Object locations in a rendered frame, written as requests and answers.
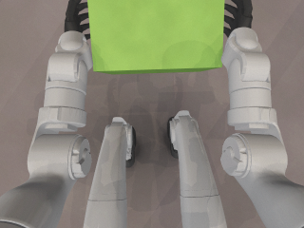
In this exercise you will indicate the robot left forearm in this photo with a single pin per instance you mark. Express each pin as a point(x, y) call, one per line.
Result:
point(66, 85)

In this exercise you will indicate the robot left shin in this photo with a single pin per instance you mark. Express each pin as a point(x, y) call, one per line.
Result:
point(120, 120)

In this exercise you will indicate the robot left foot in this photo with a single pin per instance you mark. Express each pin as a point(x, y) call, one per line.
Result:
point(130, 162)

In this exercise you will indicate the right robot hand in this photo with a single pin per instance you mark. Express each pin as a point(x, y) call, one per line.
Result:
point(242, 16)

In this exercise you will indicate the carton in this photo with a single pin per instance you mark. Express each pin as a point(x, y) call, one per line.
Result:
point(155, 36)

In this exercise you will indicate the robot right forearm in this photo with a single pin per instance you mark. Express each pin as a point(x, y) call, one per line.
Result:
point(249, 85)

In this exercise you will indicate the right robot upper arm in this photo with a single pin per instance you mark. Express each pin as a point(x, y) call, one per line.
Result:
point(258, 162)

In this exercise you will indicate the left robot hand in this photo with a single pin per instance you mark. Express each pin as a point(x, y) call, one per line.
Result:
point(74, 19)

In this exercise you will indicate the left robot upper arm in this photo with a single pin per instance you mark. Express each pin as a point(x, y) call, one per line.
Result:
point(55, 163)

